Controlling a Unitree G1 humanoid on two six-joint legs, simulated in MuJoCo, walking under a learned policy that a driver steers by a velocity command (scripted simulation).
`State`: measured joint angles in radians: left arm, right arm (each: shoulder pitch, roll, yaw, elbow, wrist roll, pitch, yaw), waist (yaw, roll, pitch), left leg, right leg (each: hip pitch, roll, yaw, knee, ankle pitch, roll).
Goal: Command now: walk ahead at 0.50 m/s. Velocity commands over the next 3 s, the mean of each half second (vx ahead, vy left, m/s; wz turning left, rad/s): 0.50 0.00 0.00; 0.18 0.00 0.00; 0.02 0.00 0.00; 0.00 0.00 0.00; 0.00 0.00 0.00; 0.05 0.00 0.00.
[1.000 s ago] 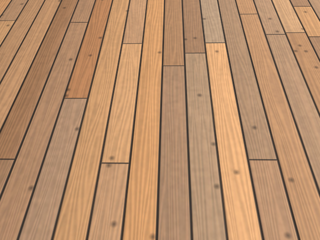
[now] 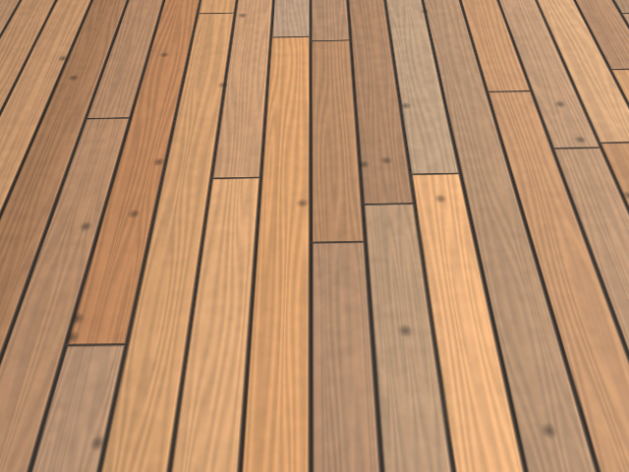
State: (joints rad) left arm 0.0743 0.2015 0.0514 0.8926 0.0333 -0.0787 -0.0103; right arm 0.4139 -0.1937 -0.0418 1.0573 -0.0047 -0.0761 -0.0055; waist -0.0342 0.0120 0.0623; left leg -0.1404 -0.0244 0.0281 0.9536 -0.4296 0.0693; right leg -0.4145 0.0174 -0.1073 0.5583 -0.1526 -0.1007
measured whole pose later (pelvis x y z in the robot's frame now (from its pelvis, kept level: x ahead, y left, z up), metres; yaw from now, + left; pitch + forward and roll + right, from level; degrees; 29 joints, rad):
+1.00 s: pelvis +0.40 +0.03 +0.02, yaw +0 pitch -1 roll +1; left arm 0.23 0.15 0.01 1.07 0.01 -0.01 0.04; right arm 0.28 -0.16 0.00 1.05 -0.01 -0.04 -0.02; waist -0.02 0.00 0.02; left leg -0.15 -0.05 0.11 0.41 -0.24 0.06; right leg -0.24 -0.02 -0.03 0.46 -0.20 -0.01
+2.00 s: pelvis +0.42 +0.01 +0.02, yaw +0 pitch -1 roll +0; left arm 0.31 0.12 -0.01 1.18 0.00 -0.01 0.04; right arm 0.35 -0.11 0.02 1.17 -0.01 -0.02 -0.05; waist 0.00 0.00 0.02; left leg -0.10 0.00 0.08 0.37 -0.25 0.03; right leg -0.16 0.02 -0.04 0.37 -0.19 -0.03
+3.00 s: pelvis +0.45 +0.03 +0.02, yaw +0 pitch -1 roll +0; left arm 0.36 0.12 -0.01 1.16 0.03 0.00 0.02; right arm 0.44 -0.12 -0.02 1.15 -0.02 -0.02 -0.04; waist -0.02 0.00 -0.01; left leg -0.08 -0.04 0.08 0.39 -0.32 0.08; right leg -0.26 -0.01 -0.06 0.65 -0.40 -0.05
